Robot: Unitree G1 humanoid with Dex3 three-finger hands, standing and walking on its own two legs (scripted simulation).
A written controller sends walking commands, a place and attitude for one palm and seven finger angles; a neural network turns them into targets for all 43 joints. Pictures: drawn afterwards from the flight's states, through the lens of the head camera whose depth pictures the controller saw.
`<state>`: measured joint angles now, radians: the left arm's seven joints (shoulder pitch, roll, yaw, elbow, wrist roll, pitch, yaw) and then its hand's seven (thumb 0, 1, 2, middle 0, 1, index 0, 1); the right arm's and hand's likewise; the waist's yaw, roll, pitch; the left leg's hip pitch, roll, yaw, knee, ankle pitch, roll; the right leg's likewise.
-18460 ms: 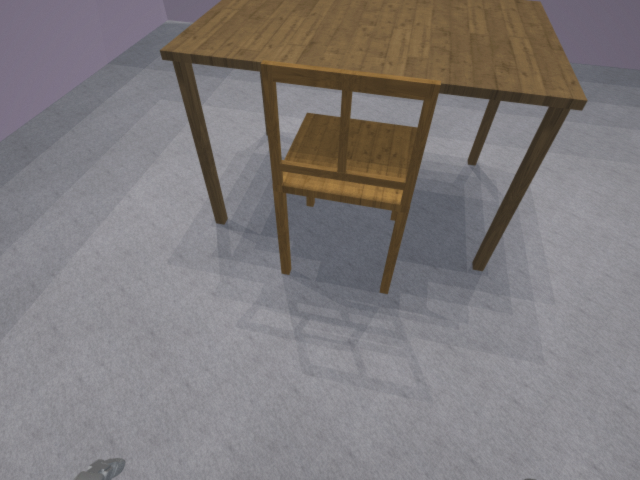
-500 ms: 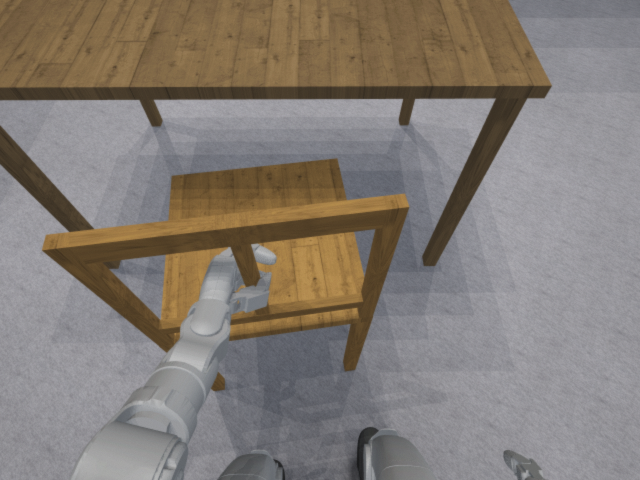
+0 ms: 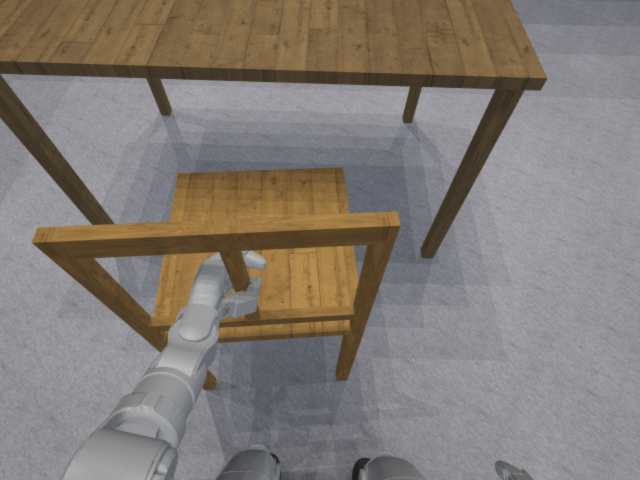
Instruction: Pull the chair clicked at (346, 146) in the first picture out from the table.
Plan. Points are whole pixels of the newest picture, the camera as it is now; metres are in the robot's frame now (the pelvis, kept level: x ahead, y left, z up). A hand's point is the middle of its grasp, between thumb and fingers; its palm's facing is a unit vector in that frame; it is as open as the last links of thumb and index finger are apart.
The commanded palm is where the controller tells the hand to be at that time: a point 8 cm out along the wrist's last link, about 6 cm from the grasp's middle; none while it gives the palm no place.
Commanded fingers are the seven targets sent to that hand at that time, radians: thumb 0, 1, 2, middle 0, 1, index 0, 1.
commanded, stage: step backward, pulling the chair out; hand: left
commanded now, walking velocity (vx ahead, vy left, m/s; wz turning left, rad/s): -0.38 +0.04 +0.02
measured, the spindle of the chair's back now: (242, 286) +0.38 +0.13 -0.09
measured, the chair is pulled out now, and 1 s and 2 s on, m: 0.25 0.46 0.65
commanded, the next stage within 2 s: stop walking, hand still on the chair in 1.16 s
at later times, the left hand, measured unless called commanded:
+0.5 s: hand (236, 354) +0.27 +0.12 -0.06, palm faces -0.03 -0.98 -0.21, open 5.5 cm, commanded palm +0.26 +0.17 -0.05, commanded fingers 0.00 0.90 0.90 -0.50 -1.45 -0.50 -1.45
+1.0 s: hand (225, 461) +0.15 +0.12 -0.06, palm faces -0.01 -0.98 -0.20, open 5.5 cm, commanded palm +0.14 +0.17 -0.05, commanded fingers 0.00 0.90 0.90 -0.50 -1.45 -0.50 -1.45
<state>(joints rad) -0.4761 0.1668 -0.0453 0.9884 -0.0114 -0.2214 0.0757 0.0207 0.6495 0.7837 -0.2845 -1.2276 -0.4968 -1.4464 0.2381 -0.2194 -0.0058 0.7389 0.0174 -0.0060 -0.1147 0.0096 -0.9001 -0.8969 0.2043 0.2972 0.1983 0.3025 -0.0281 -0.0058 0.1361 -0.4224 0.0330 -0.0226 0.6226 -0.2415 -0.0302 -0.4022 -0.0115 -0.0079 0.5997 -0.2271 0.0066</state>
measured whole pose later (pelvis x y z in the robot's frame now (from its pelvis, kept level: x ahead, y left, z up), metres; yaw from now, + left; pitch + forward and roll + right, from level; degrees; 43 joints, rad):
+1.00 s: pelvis -0.21 -0.02 +0.00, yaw +0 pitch +1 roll -1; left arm -0.51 0.19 0.02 1.04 -0.03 -0.22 0.07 0.04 0.64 0.79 -0.31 -1.24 -0.50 -1.45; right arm 0.19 -0.21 0.00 0.76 0.02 -0.02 -0.10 0.01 -0.90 -0.90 0.21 0.30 0.20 0.30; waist -0.03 0.03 0.17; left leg -0.40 0.07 -0.03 0.62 -0.23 -0.05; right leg -0.38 0.03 -0.01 0.54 -0.19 0.00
